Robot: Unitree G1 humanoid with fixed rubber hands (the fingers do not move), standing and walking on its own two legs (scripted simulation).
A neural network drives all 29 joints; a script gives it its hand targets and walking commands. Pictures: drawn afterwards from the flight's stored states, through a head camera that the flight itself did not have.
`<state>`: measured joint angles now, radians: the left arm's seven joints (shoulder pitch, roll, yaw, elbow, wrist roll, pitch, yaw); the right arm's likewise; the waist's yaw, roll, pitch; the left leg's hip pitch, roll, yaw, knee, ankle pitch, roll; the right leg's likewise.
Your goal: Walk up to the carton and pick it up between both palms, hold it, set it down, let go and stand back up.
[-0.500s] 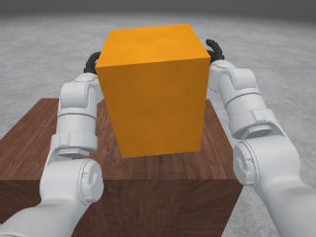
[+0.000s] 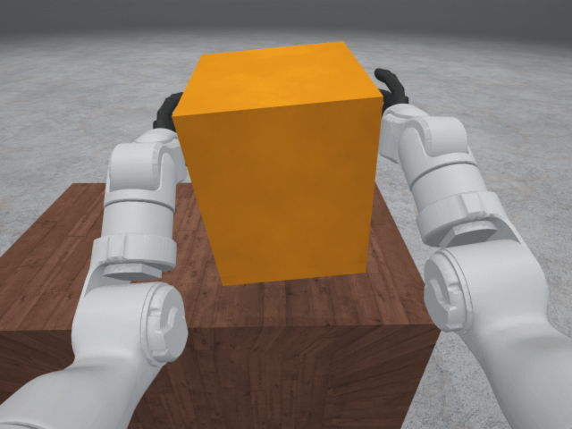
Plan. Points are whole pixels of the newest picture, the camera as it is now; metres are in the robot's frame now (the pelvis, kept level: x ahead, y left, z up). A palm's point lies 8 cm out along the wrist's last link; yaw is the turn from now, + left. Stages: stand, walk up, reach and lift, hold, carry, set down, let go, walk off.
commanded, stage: hold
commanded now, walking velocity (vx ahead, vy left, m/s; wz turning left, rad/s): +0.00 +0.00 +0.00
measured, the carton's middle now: (283, 163) +0.39 +0.00 +0.26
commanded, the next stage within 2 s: none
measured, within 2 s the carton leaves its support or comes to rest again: neither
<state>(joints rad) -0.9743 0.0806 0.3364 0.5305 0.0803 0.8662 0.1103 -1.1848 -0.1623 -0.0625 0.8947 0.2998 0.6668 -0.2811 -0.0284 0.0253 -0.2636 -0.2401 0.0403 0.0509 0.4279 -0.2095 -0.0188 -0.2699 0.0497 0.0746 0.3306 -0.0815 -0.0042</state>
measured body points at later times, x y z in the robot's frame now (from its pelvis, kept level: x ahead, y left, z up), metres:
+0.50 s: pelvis +0.00 +0.00 +0.00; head -0.09 +0.00 +0.44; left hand +0.39 +0.15 +0.29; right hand +0.40 -0.14 +0.32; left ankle +0.01 +0.12 -0.74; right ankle +0.06 -0.12 -0.74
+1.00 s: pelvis +0.00 +0.00 +0.00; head -0.09 +0.00 +0.44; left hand +0.39 +0.15 +0.29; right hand +0.40 -0.14 +0.32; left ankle +0.01 +0.12 -0.74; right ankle +0.06 -0.12 -0.74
